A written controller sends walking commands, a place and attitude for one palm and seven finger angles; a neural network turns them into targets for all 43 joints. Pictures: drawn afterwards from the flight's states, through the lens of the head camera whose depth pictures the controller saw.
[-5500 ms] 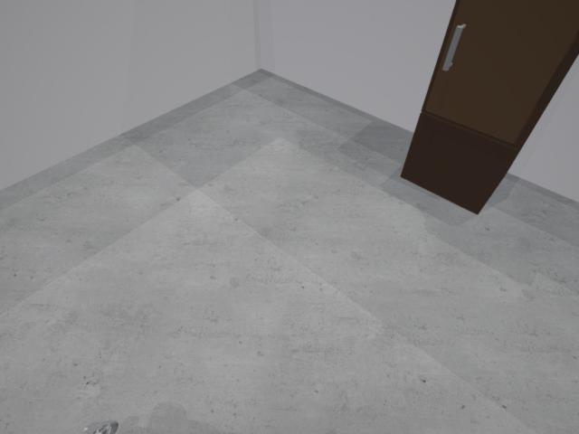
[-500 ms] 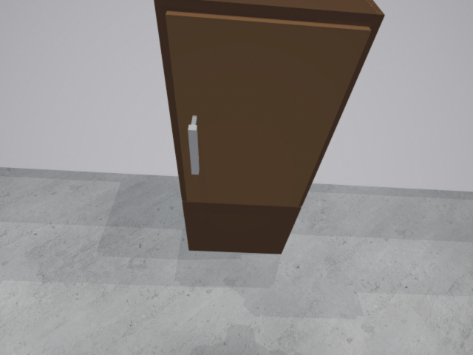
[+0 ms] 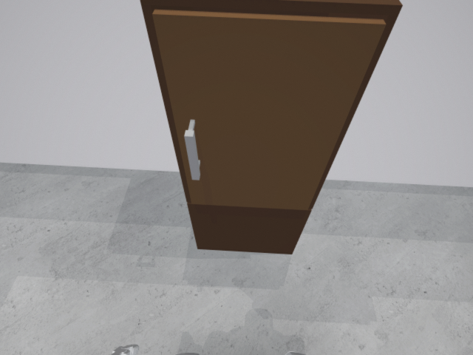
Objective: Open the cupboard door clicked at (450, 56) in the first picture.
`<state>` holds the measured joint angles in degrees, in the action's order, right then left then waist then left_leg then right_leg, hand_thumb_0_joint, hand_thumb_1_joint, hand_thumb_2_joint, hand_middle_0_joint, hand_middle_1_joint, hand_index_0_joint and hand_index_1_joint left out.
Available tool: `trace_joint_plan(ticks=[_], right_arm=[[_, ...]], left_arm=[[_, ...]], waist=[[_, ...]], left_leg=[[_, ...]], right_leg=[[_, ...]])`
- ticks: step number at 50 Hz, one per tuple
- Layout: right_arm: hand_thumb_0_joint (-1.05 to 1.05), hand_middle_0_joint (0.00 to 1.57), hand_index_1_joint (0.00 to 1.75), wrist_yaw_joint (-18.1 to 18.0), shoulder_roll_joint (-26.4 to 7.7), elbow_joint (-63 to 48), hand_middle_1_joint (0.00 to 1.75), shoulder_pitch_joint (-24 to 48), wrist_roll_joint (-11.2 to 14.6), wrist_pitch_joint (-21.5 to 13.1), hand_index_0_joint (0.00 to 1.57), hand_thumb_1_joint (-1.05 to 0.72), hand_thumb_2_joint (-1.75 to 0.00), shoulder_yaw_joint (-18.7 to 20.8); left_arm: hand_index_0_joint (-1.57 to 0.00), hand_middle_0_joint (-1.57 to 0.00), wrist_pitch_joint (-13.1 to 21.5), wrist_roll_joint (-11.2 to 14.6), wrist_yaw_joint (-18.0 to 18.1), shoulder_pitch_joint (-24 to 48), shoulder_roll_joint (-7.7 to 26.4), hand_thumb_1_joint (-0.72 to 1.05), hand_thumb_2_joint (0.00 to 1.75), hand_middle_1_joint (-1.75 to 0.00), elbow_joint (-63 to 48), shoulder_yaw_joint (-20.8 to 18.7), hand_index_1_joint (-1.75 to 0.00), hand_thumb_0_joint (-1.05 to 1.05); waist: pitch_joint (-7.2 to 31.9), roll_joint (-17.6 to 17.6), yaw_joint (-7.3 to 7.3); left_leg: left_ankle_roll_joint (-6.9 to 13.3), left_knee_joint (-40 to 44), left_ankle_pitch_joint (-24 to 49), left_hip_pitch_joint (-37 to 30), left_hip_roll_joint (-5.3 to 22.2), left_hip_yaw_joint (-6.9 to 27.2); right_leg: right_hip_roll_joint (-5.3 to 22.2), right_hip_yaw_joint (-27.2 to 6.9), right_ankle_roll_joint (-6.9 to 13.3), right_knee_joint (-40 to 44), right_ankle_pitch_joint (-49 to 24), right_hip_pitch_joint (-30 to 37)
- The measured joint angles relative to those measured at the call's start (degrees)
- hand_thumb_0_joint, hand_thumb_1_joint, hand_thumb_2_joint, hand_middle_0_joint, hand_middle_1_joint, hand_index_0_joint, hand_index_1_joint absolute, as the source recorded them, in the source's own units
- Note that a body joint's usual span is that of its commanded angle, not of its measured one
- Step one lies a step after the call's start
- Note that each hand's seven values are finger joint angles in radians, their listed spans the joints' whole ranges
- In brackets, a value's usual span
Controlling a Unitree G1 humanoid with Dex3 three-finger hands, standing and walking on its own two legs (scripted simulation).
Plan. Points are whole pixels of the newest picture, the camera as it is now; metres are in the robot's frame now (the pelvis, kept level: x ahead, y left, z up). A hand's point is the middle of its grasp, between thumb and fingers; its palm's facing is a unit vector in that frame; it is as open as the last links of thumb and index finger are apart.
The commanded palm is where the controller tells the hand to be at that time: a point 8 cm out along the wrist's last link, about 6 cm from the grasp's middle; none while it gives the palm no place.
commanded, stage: come to a stop and stand still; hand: left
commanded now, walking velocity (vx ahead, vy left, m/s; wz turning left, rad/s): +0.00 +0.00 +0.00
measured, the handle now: (194, 151) +0.55 +0.14 -0.05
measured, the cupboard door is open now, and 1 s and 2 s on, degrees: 0 0 0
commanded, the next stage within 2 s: look again from close up in 0.82 s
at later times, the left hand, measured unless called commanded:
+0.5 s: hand out of the picture -0.03 +0.17 -0.16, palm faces +0.00 -0.98 -0.20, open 7.4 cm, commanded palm none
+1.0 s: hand out of the picture -0.04 +0.14 -0.17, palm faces -0.01 -0.99 -0.17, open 7.3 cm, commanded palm none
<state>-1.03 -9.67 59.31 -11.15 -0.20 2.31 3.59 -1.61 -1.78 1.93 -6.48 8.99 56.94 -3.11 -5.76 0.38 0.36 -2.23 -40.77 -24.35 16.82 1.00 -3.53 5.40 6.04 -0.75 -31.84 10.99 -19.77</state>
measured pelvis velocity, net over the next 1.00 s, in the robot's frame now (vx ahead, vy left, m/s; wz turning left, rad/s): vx -0.03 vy -0.01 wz -0.02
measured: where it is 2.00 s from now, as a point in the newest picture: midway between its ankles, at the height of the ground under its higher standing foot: outside the picture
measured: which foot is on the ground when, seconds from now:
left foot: up 0.00-0.00, down 0.02-1.00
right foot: down 0.00-0.04, up 0.06-0.30, down 0.32-1.00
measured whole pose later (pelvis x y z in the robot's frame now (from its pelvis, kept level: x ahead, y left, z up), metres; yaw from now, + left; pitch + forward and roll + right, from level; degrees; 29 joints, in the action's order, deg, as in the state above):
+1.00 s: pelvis -0.03 -0.01 +0.01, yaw -1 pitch +0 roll -1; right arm -0.6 -7.0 64.5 -18.9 -0.7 0.1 0.4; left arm 1.2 -0.9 2.6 -18.2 5.7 64.3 0.5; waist -1.7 -2.0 1.8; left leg -0.4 -29.9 -13.7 15.8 3.4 -3.4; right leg -1.8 3.2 1.8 -25.9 15.6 -10.1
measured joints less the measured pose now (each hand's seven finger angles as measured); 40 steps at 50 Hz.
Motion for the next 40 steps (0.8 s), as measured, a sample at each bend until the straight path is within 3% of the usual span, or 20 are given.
trace_joint_plan(ticks=[1,2,4,7,9,13,17,21,40], right_arm=[[0.0,0.2,0.3,0.1,-0.2,-0.5,0.3,0.0,-0.1,-0.4,0.2,-0.91,-0.9,-0.1],[0.0,0.2,0.3,0.1,0.0,-0.7,0.3,0.0,-0.3,-0.8,0.2,-0.91,-0.9,-0.1],[0.0,0.2,0.3,0.1,0.5,-1.3,0.3,-0.1,-0.9,-1.0,0.2,-0.91,-0.9,-0.4],[0.0,0.2,0.3,-0.3,1.3,-1.5,0.3,-0.5,-1.3,-1.1,0.2,-0.91,-0.9,-1.1],[0.0,0.2,0.3,-0.5,1.6,-1.2,0.3,-0.4,-1.3,-1.2,0.2,-0.91,-0.9,-1.4],[0.0,0.2,0.3,-0.6,1.1,-0.5,0.3,-0.1,-1.0,-1.9,0.2,-0.92,-0.9,-1.3],[0.0,0.2,0.3,-0.3,0.8,0.7,0.3,0.0,-0.1,-2.3,0.2,-0.92,-0.9,-1.4],[0.0,0.2,0.3,-0.3,-0.2,2.1,0.3,-0.2,0.1,-1.9,0.2,-0.93,-0.9,-1.4],[0.0,0.2,0.3,-0.3,2.6,8.1,0.3,-7.4,-0.3,-1.8,0.2,-0.91,-0.9,-3.0]], left_arm=[[-0.2,-0.2,-0.2,0.2,-0.1,-0.2,0.2,0.91,0.89,-0.3,-0.1,-0.1,-0.3,0.0],[-0.2,-0.2,-0.6,0.4,-0.2,-0.3,0.7,0.91,0.89,-0.3,-0.1,-0.2,-0.3,0.0],[-0.2,-0.2,-1.7,0.7,-0.3,-0.8,1.5,0.91,0.89,-0.3,0.2,-0.6,-0.3,0.0],[-0.2,-0.2,-2.4,0.5,-0.5,-1.8,2.2,0.91,0.89,-0.3,1.0,-1.0,-0.3,0.0],[-0.2,-0.2,-2.0,0.5,-0.6,-2.9,2.4,0.91,0.89,-0.3,1.4,-0.9,-0.3,0.0],[-0.2,-0.2,-1.4,0.8,-0.6,-5.3,2.2,0.91,0.89,-0.29,2.7,0.0,-0.3,0.0],[-0.2,-0.19,0.0,0.9,-0.1,-7.1,1.4,0.91,0.89,-0.29,4.9,1.2,-0.3,0.0],[-0.2,-0.19,0.8,1.0,-0.2,-8.7,-0.2,0.91,0.89,-0.29,6.8,2.3,-0.3,0.0],[-0.2,-0.2,1.3,1.5,-0.2,-10.5,-2.4,0.91,0.89,-0.3,8.6,2.9,-0.3,0.0]], waist=[[0.3,0.1,0.06],[0.4,0.8,0.08],[0.8,2.0,-0.13],[1.8,2.3,-0.16],[2.3,2.2,-0.5],[2.9,1.3,-0.61],[3.3,0.6,-0.79],[3.7,-1.6,0.13],[3.7,-0.2,0.63]], left_leg=[[0.2,4.8,3.8,-1.6,0.4,-0.2],[1.9,6.1,5.7,-2.0,0.1,-0.5],[3.7,5.8,5.8,-1.9,-0.2,-1.2],[4.3,9.0,7.2,-2.7,-0.3,-1.3],[4.4,11.5,8.8,-3.4,-0.4,-1.4],[4.4,14.5,10.8,-4.2,-0.8,-1.7],[3.7,13.3,10.5,-3.5,-1.1,-2.5],[3.0,15.8,12.5,-5.2,-0.2,-2.0],[1.6,17.8,14.3,-5.3,1.5,-1.3]], right_leg=[[-0.1,0.1,-0.4,-1.0,0.3,-0.6],[0.3,-0.2,-0.7,-2.3,0.7,-1.3],[-0.6,-2.5,-0.7,-7.3,8.2,-2.9],[-3.1,-6.0,-0.2,-18.6,12.8,-5.0],[-3.8,-6.4,-0.4,-20.9,13.2,-4.1],[-3.6,-5.0,-0.7,-10.9,13.5,2.6],[-3.4,-4.8,0.0,4.1,6.2,10.0],[-4.4,-4.4,1.0,5.4,5.6,11.0],[-6.3,-3.7,2.6,8.1,3.3,11.4]])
